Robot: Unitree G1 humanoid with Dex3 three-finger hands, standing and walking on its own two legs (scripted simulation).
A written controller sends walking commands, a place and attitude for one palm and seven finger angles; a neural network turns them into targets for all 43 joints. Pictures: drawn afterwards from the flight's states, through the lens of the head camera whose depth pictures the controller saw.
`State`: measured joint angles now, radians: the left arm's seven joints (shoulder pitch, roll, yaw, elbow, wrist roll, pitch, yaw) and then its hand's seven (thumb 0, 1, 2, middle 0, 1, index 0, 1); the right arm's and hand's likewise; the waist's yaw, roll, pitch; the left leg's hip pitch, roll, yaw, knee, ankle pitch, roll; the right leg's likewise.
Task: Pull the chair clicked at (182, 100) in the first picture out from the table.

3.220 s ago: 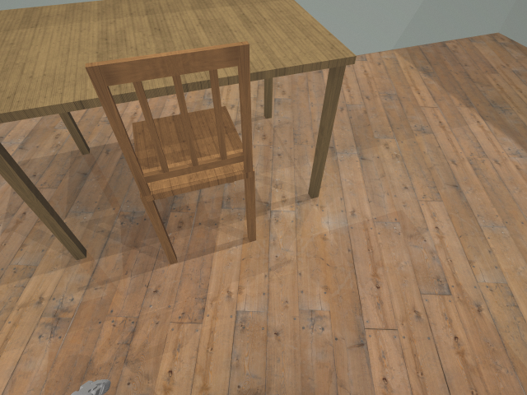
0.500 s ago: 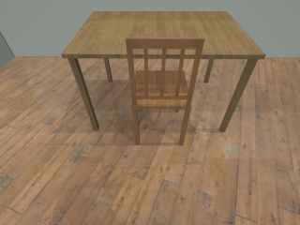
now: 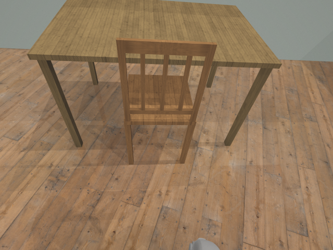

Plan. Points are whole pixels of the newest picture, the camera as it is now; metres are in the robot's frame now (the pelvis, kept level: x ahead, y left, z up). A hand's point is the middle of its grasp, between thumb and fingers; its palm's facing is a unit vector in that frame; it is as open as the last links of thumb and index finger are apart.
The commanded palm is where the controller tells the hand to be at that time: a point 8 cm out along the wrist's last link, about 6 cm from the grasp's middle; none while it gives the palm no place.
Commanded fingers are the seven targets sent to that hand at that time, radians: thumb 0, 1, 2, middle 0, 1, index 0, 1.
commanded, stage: take the last steps up to it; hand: left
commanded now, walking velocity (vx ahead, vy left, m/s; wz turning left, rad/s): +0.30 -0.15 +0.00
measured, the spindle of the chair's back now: (163, 85) +0.79 +0.05 -0.09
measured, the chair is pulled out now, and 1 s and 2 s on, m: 0.00 0.00 0.00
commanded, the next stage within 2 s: come to a stop and stand still in 0.74 s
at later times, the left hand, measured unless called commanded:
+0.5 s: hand (144, 236) +0.19 +0.06 -0.17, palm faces +0.09 -0.98 -0.19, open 7.2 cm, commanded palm none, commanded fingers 0.00 0.90 0.90 -0.20 -0.30 -0.20 -0.30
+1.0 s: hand (146, 201) +0.30 +0.07 -0.19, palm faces +0.13 -0.98 -0.16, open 7.4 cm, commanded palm none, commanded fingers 0.00 0.90 0.90 -0.20 -0.30 -0.20 -0.30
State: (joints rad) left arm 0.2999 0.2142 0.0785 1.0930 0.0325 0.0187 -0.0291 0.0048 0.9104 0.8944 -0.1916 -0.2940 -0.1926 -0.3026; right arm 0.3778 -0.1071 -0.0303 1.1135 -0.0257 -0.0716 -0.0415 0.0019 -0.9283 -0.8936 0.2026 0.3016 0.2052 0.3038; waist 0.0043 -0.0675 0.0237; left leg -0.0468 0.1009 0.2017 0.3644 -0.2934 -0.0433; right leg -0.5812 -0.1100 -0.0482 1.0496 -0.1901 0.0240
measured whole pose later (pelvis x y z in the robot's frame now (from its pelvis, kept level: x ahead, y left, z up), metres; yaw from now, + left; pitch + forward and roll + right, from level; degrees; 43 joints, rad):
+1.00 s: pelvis +0.31 -0.09 +0.00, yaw +3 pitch -1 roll +0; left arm 0.27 0.16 0.04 1.11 0.01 -0.02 0.04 0.00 0.91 0.89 -0.19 -0.29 -0.19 -0.30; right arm 0.17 -0.14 -0.02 1.07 -0.02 -0.04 -0.05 -0.04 -0.95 -0.89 0.20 0.30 0.21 0.30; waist 0.03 -0.06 0.06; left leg -0.20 0.00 0.12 0.43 -0.22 0.05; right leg -0.39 -0.08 -0.03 0.81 -0.34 0.02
